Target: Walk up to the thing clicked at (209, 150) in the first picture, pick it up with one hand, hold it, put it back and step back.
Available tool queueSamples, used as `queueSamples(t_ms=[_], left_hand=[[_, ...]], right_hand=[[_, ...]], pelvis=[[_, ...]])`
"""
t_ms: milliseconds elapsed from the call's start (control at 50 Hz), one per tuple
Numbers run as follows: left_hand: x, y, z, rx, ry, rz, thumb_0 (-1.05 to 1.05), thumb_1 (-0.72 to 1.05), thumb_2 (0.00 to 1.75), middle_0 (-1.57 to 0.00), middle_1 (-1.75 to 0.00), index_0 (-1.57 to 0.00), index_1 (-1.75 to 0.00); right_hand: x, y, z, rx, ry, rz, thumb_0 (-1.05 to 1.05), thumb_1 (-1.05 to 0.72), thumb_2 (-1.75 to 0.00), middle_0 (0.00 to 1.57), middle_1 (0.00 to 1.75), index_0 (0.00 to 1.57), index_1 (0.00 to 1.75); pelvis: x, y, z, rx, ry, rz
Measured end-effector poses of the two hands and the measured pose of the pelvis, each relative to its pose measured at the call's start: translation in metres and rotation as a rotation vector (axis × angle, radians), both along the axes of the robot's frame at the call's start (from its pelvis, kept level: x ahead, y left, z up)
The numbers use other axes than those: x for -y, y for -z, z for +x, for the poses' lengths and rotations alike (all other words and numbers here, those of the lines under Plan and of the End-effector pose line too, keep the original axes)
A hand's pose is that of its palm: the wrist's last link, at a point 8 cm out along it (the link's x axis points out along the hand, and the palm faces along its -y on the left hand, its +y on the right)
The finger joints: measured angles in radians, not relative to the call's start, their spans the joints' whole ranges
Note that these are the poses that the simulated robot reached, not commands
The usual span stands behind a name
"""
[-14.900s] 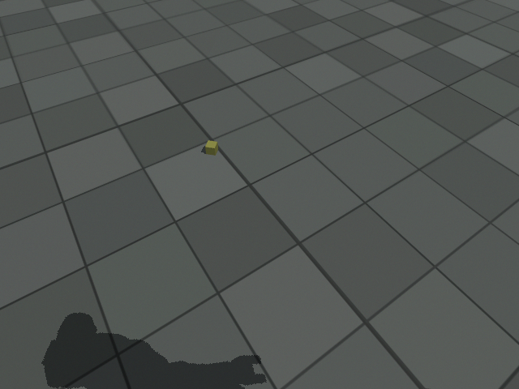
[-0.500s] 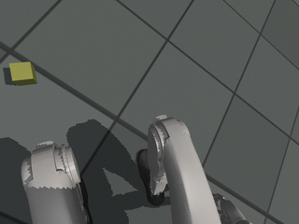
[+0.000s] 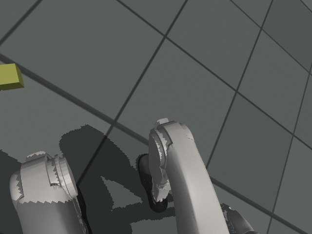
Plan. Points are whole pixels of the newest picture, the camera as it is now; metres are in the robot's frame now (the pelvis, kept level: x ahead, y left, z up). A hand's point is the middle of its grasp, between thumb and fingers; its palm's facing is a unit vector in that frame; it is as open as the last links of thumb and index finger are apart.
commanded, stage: rise first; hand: left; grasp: from above
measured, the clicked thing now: (8, 77) +0.54 +0.27 -0.30
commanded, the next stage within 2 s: approach in 0.52 s
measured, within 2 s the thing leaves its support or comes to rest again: neither
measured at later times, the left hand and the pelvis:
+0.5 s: hand out of the picture +0.49 +0.32 -0.17, palm faces -0.46 -0.05 -0.89, open 13.2 cm; pelvis +0.00 +0.00 +0.00, yaw +0 degrees
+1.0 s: hand out of the picture +0.53 +0.25 -0.17, palm faces -0.39 -0.03 -0.92, open 13.2 cm; pelvis +0.00 +0.00 +0.00, yaw -1 degrees
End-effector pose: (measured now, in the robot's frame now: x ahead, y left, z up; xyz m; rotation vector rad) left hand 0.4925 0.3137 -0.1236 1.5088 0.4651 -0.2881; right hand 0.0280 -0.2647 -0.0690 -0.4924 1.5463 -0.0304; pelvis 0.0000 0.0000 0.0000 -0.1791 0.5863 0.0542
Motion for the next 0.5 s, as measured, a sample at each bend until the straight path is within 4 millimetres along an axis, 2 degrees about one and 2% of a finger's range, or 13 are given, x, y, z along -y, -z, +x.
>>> queueSamples(t_ms=[140, 500], left_hand=[[0.0, 0.003, 0.0, -0.001, 0.003, 0.005, 0.0, -0.44, 0.93, -0.17, -0.93, -0.18, -0.93], [-0.004, -0.008, -0.001, -0.001, -0.003, 0.004, 0.0, -0.38, 0.88, -0.22, -0.88, -0.23, -0.88]], right_hand=[[-0.001, 0.0, -0.001, -0.005, -0.001, 0.006, 0.0, -0.91, -0.9, 0.21, 0.3, 0.2, 0.3], [-0.001, -0.001, 0.008, 0.021, -0.012, 0.014, 0.0, -0.91, -0.9, 0.21, 0.3, 0.2, 0.3]], pelvis=[[0.0, 0.0, 0.001, 0.0, 0.002, -0.001], [0.0, -0.002, 0.0, 0.002, -0.001, -0.002]])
